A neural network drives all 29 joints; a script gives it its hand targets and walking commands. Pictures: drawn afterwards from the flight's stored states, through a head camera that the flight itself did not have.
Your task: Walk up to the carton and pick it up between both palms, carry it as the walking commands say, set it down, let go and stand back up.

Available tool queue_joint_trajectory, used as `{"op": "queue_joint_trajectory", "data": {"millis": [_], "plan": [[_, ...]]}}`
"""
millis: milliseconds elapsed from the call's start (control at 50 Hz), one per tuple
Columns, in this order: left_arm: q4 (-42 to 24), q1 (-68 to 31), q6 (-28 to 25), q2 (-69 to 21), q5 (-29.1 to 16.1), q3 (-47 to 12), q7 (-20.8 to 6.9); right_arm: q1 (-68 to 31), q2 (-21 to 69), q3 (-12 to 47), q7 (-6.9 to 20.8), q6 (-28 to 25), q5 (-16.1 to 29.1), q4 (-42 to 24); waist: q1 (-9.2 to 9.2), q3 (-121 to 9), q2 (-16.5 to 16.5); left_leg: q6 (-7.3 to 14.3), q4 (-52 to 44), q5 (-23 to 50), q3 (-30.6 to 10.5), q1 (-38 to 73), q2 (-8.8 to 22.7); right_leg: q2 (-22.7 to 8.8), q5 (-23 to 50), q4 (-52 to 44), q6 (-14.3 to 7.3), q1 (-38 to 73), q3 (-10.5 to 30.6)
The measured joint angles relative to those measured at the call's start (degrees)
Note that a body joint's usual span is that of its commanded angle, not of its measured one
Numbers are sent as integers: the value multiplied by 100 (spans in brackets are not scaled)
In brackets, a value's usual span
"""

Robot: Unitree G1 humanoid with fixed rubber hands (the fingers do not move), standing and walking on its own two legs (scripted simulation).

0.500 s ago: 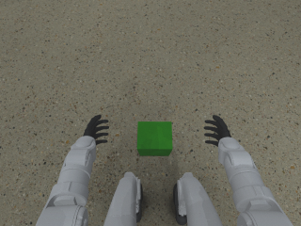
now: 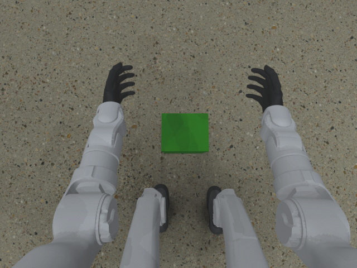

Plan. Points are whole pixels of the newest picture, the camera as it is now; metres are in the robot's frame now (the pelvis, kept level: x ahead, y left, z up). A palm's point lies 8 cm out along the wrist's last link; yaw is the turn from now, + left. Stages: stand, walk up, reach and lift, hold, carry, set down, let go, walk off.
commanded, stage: reach and lift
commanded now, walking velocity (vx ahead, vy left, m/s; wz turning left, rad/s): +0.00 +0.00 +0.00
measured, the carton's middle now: (184, 135) +0.42 +0.01 -0.54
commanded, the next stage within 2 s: none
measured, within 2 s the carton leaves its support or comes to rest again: neither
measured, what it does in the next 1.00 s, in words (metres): lowers itself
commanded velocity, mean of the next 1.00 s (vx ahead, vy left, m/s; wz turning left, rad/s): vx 0.00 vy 0.00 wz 0.00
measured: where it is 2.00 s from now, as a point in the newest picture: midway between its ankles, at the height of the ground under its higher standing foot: (188, 217)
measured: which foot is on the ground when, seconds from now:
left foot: down 0.00-1.00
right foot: down 0.00-1.00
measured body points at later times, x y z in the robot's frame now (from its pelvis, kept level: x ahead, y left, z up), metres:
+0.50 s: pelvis -0.02 -0.01 -0.10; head +0.28 +0.01 +0.23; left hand +0.46 +0.18 -0.24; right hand +0.45 -0.18 -0.24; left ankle +0.07 +0.11 -0.62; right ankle +0.06 -0.14 -0.62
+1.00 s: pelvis -0.05 -0.01 -0.22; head +0.29 +0.01 +0.08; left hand +0.45 +0.18 -0.39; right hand +0.44 -0.17 -0.39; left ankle +0.07 +0.11 -0.62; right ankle +0.06 -0.14 -0.62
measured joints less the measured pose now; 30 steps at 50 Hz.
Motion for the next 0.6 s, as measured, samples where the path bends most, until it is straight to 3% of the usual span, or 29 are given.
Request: {"op": "queue_joint_trajectory", "data": {"millis": [240,600], "plan": [[24,175,-292,-37,182,362,-246,297,141,-137,100,-257,-121,-243,-18,-328,-21,-37,209,-32,-37,-756,-7,4,-71,270,-39,-779,-18],[88,-562,-76,495,-537,-176,-23,-450,-137,327,-334,8,473,-262,12,109,-5,-100,2960,-688,-172,-2941,-20,6,-803,3058,-74,-2923,-89]]}}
